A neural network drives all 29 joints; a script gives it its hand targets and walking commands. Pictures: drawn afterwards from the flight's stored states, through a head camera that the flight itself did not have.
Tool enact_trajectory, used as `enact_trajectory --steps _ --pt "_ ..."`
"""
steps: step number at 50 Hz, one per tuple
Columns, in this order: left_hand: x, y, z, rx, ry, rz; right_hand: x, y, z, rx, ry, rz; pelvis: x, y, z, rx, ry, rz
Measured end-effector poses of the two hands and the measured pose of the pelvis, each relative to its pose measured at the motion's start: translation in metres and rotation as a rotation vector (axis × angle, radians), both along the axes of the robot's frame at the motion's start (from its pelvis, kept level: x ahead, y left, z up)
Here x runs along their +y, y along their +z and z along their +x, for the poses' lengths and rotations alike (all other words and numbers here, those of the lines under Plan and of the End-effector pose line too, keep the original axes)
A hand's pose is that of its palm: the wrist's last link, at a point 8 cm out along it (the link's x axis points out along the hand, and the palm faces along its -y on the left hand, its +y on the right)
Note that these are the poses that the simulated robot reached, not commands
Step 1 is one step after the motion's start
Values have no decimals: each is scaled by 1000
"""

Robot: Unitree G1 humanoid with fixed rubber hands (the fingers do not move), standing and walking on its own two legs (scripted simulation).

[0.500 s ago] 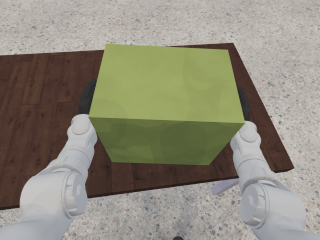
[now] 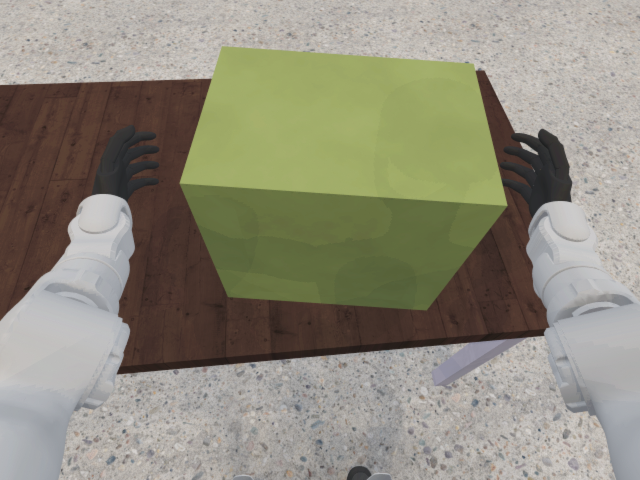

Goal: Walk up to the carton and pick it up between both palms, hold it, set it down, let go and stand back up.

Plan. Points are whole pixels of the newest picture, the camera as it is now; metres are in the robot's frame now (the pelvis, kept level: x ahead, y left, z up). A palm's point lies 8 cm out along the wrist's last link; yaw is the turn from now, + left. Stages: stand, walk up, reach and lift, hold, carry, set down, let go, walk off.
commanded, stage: set down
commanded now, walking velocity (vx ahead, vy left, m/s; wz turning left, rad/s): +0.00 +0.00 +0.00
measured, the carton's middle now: (336, 194) +0.48 -0.01 +0.04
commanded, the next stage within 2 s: none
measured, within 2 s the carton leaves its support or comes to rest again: neither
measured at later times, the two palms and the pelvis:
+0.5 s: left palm (62, 129) +0.44 +0.26 +0.18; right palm (589, 140) +0.45 -0.25 +0.17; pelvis -0.03 -0.01 +0.00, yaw +3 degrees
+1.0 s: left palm (79, 91) +0.46 +0.24 +0.21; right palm (613, 106) +0.46 -0.26 +0.21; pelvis +0.00 +0.00 +0.03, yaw +2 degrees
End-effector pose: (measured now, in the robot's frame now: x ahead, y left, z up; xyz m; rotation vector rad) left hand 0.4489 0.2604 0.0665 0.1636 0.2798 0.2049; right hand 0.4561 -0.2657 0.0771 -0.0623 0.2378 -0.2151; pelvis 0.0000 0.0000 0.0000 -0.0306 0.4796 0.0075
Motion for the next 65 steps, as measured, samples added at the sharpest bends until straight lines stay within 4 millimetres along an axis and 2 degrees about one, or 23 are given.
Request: enact_trajectory --steps 6,10,13,20,25,28,34,40,43,45,48,53,56,58,60,65 --pt "-25 5 5 -57 -58 -45 -14 0 -9 1 29 17 -7 -9 -18 33 -7 12" --pt "-40 18 8 -89 -73 -87 -8 10 -10 -32 72 35 -12 -13 -27 43 -15 25" --pt "-42 30 7 -87 -59 -98 -1 24 -8 -56 94 45 -14 -14 -32 39 -17 34" --pt "-22 78 -3 -108 3 -85 14 73 0 -106 94 67 -15 -11 -35 -9 3 37" --pt "1 110 -10 -107 50 -54 11 98 -2 -51 46 76 -14 -4 -33 -63 30 29" --pt "10 122 -8 -114 55 -52 8 109 -5 -24 31 60 -15 0 -31 -89 42 23" --pt "13 112 1 -88 32 -66 5 119 -6 -5 17 31 -15 7 -26 -99 56 15" --pt "-2 93 12 -81 -36 -86 14 123 5 -62 55 43 -12 12 -19 -74 46 3" --pt "-10 93 13 -73 -69 -94 19 120 9 -58 65 79 -9 16 -15 -82 40 0" --pt "-16 101 12 -75 -90 -92 19 119 10 -58 66 103 -7 19 -12 -93 37 -3" --pt "-22 123 10 -85 -119 -83 15 127 8 -80 62 127 -4 25 -6 -122 34 -4" --pt "-21 163 6 -71 -112 -73 -3 142 -1 -61 26 132 0 33 0 -212 29 8" --pt "-18 178 3 -62 -101 -75 -13 146 -9 -33 14 117 0 38 4 -271 27 16" --pt "-16 178 0 -50 -97 -84 -17 142 -15 -9 18 107 -1 40 7 -308 24 20" --pt "-13 171 -5 -30 -96 -94 -16 135 -23 14 30 97 -2 42 9 -339 21 22" --pt "-13 127 -28 6 -113 -120 -1 106 -43 27 70 85 -5 44 15 -394 22 22"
